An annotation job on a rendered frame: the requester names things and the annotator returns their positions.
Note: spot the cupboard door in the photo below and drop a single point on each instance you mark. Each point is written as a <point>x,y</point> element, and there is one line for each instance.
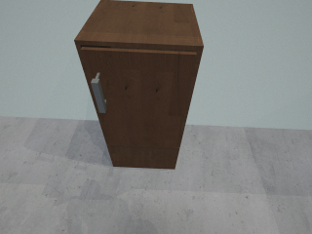
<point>146,92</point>

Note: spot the handle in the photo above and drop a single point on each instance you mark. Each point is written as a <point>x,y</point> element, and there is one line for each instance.
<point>97,89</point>

